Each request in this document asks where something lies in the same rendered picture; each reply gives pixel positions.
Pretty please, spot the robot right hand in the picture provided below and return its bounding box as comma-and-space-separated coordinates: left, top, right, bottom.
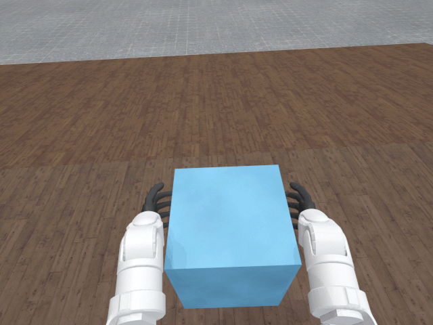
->
285, 182, 316, 230

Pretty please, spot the carton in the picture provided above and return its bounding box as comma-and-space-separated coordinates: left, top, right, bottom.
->
164, 165, 302, 309

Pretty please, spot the right robot forearm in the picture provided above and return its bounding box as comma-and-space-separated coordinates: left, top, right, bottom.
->
298, 209, 377, 325

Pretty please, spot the robot left hand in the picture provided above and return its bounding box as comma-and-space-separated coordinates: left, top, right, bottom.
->
141, 182, 173, 229

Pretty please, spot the left robot forearm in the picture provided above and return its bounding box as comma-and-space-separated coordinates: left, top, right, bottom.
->
106, 211, 166, 325

